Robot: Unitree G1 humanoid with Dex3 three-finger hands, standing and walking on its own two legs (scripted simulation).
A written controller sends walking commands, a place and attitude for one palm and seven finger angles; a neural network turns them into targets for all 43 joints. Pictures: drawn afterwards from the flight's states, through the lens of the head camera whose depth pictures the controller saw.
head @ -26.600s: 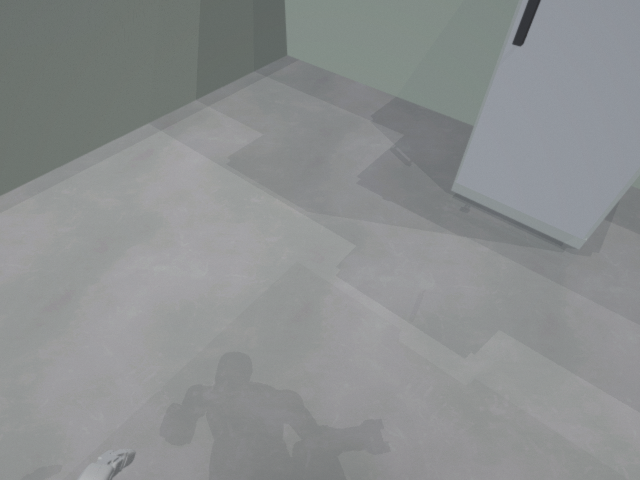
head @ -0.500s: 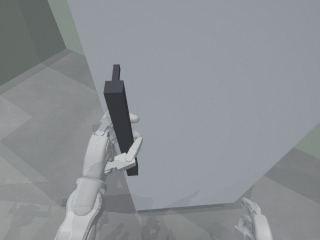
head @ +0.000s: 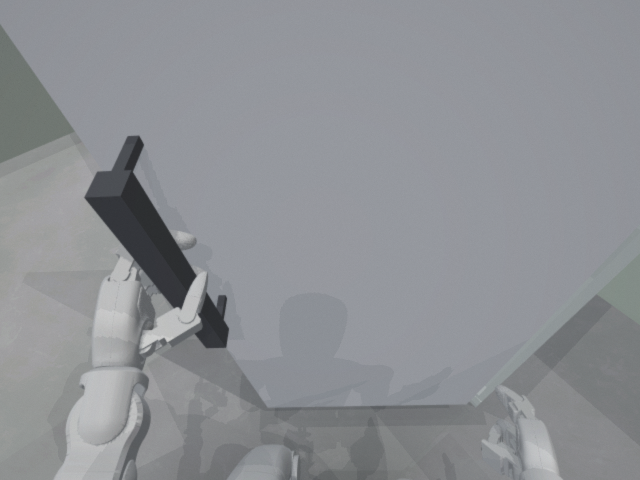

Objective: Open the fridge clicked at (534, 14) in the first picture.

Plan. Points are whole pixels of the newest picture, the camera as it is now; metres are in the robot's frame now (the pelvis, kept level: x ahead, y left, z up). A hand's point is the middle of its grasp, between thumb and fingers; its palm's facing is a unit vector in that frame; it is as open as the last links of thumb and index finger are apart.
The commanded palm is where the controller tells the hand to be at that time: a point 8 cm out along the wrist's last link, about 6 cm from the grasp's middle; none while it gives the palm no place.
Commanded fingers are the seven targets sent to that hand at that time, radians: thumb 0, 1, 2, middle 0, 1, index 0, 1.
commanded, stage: walk backward, drawing the door open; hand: left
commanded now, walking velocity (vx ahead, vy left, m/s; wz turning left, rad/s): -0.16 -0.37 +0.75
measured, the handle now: (184, 264) +0.32 +0.16 +0.12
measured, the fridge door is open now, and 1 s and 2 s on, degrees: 53 68 67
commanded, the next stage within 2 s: stop walking and hold the door back in 0.38 s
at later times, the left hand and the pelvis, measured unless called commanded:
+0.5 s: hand (215, 444) +0.15 +0.09 +0.12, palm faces +0.59 -0.75 -0.29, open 7.0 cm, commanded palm +0.11 +0.12 +0.11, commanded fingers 0.00 0.90 0.90 -0.45 -1.40 -0.45 -1.40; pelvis -0.03 -0.20 -0.01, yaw +17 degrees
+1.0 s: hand (212, 435) +0.15 +0.09 +0.12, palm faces +0.63 -0.72 -0.27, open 6.0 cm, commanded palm +0.10 +0.14 +0.11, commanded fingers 0.00 0.90 0.90 -0.45 -1.40 -0.45 -1.40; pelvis -0.11 -0.29 +0.01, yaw +25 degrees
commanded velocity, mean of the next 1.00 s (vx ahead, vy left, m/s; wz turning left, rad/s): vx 0.01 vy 0.03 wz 0.28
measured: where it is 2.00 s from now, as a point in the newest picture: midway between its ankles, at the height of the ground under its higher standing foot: outside the picture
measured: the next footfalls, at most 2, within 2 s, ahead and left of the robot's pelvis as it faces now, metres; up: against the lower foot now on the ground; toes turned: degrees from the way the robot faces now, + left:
left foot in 0.14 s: -0.04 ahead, +0.05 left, +0.00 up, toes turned +14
right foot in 0.48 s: +0.08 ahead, -0.31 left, +0.00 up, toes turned +15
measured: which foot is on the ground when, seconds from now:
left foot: up 0.00-0.12, down 0.14-0.48, up 0.50-1.00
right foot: down 0.00-0.14, up 0.16-0.46, down 0.48-1.00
